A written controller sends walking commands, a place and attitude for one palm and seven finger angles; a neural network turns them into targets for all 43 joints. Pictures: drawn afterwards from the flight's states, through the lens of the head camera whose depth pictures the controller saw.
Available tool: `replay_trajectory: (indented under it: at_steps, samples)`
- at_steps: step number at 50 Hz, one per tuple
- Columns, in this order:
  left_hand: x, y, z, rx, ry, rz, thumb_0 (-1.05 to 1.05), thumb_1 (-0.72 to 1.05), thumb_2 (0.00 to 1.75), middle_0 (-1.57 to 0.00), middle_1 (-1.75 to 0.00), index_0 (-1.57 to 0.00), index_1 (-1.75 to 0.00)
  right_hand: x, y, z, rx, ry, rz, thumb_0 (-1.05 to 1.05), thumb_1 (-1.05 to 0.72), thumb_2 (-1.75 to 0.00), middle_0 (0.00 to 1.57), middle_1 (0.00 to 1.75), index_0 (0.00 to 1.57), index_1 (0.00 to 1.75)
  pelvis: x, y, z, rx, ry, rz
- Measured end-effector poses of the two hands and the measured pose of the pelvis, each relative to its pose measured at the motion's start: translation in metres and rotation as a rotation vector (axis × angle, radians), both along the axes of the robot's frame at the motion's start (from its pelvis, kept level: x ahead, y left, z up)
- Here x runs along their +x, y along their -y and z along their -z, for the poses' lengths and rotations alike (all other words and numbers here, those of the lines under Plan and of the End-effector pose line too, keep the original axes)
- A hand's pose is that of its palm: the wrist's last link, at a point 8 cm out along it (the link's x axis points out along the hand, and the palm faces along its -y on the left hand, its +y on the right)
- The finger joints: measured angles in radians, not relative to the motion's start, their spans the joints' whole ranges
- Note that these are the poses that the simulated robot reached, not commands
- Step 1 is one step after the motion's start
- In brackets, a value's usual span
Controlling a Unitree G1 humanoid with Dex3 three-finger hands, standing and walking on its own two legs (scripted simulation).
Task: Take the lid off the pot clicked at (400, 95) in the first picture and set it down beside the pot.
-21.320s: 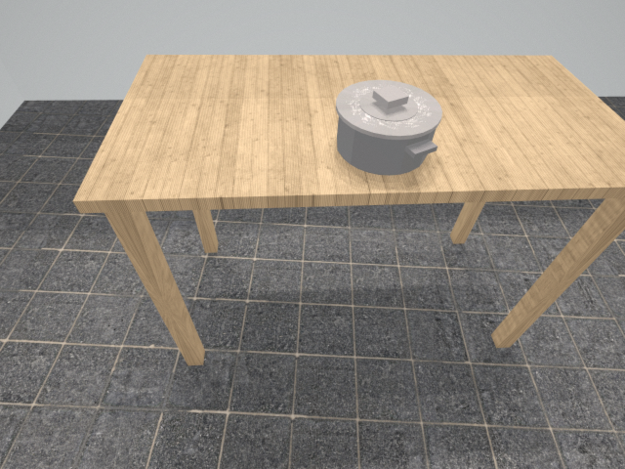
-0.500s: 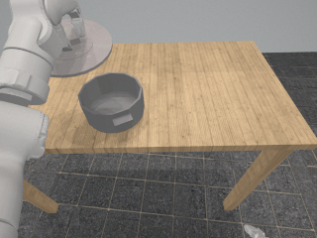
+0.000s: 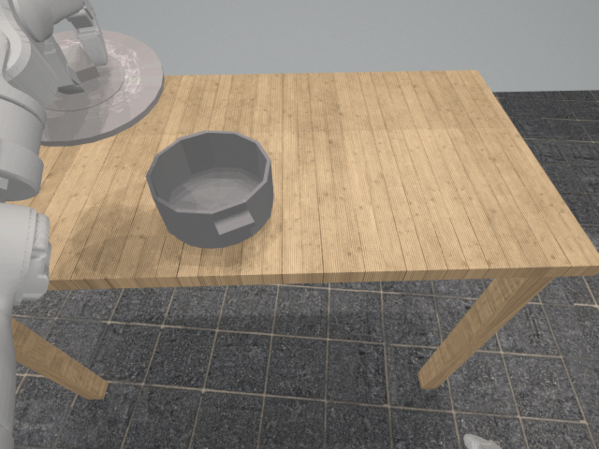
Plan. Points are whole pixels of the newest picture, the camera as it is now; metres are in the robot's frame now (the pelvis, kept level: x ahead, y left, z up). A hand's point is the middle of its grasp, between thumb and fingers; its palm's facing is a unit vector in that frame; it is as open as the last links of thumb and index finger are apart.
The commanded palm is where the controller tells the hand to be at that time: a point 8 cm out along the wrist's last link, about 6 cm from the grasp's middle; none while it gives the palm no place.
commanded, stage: move the lid sideways beside the pot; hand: left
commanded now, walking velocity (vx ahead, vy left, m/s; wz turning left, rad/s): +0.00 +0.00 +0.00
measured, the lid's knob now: (69, 66) +0.50 +0.26 +0.26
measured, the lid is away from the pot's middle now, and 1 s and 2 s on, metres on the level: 0.13 0.24 0.22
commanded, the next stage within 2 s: lower the lid onto the table in 1.22 s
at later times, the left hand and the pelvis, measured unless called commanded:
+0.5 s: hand (12, 61) +0.47 +0.30 +0.28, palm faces -0.20 -0.09 -0.98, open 7.5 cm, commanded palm +0.46 +0.30 +0.35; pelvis +0.01 +0.00 +0.00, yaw +0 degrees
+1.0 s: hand out of the picture +0.43 +0.35 +0.28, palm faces -0.22 -0.11 -0.97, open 7.4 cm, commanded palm +0.45 +0.34 +0.35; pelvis +0.00 -0.01 +0.00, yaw +0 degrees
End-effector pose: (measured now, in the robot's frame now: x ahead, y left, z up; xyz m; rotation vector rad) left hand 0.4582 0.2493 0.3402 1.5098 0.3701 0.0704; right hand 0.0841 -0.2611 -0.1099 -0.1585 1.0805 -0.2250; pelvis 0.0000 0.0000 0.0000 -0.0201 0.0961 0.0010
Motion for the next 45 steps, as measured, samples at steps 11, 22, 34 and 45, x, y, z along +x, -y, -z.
replay_trajectory:
  at_steps: [11, 22, 34, 45]
  samples:
    - [-0.005, -0.027, 0.0, 0.003, -0.013, -0.046, 0.02, 0.16, 0.82, -0.6, -0.93, -0.73, -0.99, -0.004, 0.001, 0.0, -0.012, -0.025, 0.0, 0.01, -0.9, -0.9, 0.21, 0.3, 0.2, 0.3, 0.0, -0.001, 0.0, -0.005, -0.005, -0.004]
    - [-0.003, -0.041, 0.002, 0.02, -0.022, -0.05, 0.03, 0.16, 0.82, -0.6, -0.93, -0.73, -0.99, -0.011, 0.003, 0.001, -0.027, -0.056, 0.009, 0.01, -0.9, -0.9, 0.21, 0.3, 0.2, 0.3, 0.003, 0.0, 0.0, -0.007, -0.012, -0.006]
    - [-0.006, -0.063, -0.004, 0.003, -0.017, -0.116, 0.02, 0.17, 0.82, -0.59, -0.93, -0.73, -0.99, -0.012, 0.007, 0.004, -0.01, -0.075, 0.034, 0.01, -0.9, -0.9, 0.21, 0.3, 0.2, 0.3, 0.007, 0.002, 0.0, -0.006, -0.019, 0.009]
    - [-0.023, -0.088, -0.003, -0.009, -0.022, -0.172, 0.02, 0.17, 0.82, -0.59, -0.93, -0.73, -0.99, -0.011, 0.012, 0.001, -0.024, -0.076, 0.031, 0.01, -0.9, -0.9, 0.21, 0.3, 0.2, 0.3, 0.003, 0.006, 0.0, -0.01, -0.013, 0.007]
